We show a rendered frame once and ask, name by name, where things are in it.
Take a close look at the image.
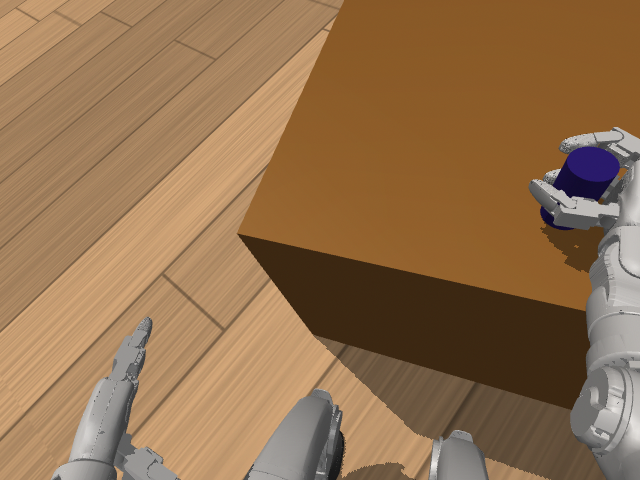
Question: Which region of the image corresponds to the left robot arm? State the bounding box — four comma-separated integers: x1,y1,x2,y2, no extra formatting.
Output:
51,459,117,480

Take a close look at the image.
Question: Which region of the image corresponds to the can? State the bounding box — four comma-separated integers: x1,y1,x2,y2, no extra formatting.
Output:
540,147,620,230

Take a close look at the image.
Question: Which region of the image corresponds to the right robot arm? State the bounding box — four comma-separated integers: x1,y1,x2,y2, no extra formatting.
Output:
570,226,640,480

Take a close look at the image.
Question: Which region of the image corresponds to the left robot hand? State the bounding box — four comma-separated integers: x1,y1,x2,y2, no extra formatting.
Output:
68,317,180,480

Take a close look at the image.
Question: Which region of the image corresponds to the left robot foot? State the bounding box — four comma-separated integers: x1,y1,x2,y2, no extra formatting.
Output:
327,430,344,480

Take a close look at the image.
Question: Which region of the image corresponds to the right robot hand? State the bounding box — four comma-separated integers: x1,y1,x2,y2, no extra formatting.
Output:
529,127,640,236

